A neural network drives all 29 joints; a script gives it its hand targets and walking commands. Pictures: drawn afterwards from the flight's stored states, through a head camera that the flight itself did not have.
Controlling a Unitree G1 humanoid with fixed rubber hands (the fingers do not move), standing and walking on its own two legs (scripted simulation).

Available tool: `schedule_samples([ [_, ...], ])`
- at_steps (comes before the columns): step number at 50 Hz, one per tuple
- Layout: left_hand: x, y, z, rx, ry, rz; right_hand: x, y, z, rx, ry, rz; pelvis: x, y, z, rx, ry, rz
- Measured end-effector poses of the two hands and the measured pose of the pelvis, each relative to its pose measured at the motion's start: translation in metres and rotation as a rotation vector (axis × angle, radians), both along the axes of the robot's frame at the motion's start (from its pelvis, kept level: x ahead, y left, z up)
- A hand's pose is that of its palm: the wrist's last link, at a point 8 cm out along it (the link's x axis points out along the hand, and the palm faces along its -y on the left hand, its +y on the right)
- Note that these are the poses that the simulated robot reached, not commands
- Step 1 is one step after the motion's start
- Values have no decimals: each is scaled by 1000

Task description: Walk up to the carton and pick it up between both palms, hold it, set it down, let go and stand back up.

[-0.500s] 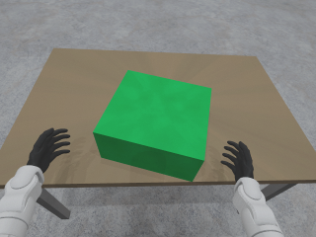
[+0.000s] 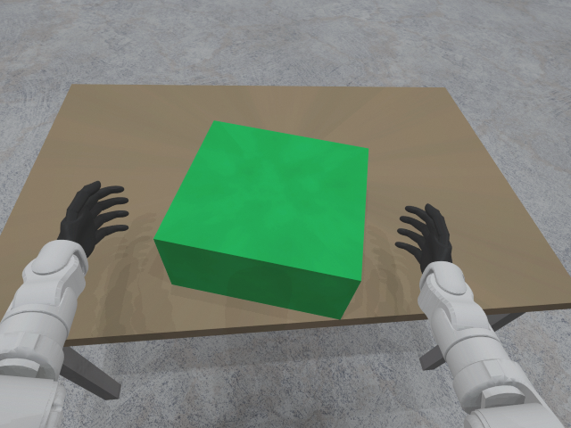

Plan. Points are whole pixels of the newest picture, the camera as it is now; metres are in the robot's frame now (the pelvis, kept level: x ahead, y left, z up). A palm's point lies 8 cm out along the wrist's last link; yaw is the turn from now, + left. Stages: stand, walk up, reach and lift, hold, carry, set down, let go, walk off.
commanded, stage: reach and lift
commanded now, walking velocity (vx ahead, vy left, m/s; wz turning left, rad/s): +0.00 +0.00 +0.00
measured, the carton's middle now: (273, 214) +0.49 -0.01 -0.06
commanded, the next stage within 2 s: none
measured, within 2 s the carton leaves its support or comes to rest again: neither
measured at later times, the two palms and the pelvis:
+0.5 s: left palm (92, 191) +0.43 +0.26 +0.08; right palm (446, 230) +0.37 -0.26 +0.05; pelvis -0.01 -0.01 -0.01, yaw +1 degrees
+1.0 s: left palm (106, 149) +0.49 +0.25 +0.10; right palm (455, 187) +0.42 -0.28 +0.09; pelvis -0.01 -0.03 -0.02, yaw +2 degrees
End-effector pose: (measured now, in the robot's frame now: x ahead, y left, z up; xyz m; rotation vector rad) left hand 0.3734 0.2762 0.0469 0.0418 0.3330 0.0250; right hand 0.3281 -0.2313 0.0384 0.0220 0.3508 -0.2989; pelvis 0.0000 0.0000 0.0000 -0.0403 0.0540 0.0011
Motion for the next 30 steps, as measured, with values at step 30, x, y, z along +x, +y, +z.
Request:
schedule_samples([
  [30, 71, -21, 32, 24, -41, 44, 50, -31, 18, 6, -19, -30, -15, -14, -16, 2, 231, 21],
])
